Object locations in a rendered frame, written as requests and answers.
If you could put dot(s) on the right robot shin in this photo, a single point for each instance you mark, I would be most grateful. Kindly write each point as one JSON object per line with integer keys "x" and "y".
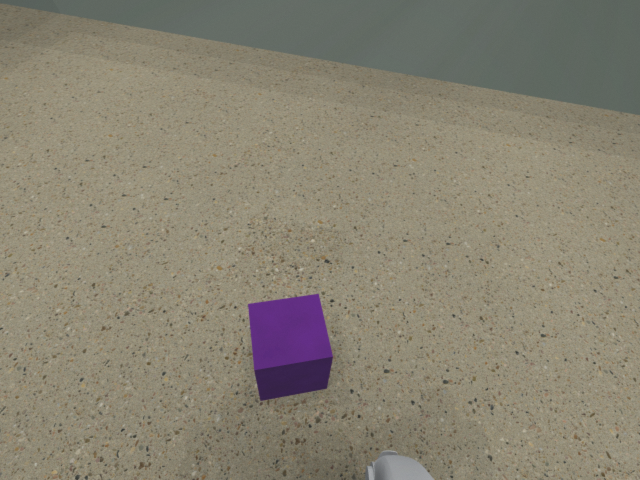
{"x": 387, "y": 452}

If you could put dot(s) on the carton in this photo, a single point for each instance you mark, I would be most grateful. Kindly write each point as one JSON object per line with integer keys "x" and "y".
{"x": 290, "y": 344}

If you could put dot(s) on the right robot thigh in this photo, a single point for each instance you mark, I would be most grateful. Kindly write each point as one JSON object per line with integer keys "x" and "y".
{"x": 396, "y": 467}

